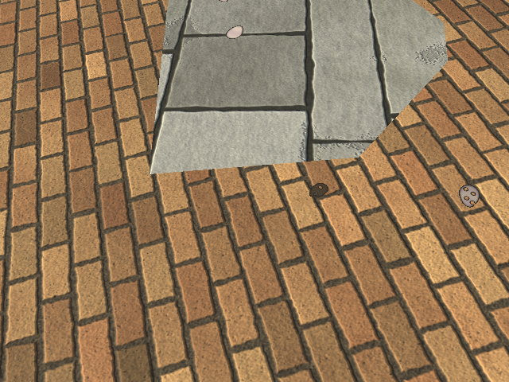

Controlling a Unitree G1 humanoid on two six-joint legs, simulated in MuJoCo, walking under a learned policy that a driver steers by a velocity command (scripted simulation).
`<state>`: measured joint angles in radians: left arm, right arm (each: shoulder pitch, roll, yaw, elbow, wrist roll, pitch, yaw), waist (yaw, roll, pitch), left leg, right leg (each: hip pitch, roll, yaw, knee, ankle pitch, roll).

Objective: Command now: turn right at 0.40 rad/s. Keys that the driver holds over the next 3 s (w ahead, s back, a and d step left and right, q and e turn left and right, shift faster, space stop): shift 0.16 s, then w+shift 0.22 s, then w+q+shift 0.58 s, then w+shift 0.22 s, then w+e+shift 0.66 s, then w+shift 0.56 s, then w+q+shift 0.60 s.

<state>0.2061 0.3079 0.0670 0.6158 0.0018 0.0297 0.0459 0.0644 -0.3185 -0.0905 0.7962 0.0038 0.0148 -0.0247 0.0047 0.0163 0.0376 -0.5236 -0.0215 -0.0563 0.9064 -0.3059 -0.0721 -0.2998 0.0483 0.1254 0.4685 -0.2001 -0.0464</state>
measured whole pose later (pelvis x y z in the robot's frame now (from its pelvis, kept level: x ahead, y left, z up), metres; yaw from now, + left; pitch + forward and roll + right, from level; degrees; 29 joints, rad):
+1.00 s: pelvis +0.38 +0.00 -0.04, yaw +22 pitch +1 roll -1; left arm 0.49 0.27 0.06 0.86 0.01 -0.07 0.03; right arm 0.04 -0.28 -0.05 0.61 0.05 -0.03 0.08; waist 0.08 0.01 0.05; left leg -0.75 0.03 0.12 0.81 -0.03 0.13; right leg 0.31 -0.03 -0.33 0.24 -0.50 0.08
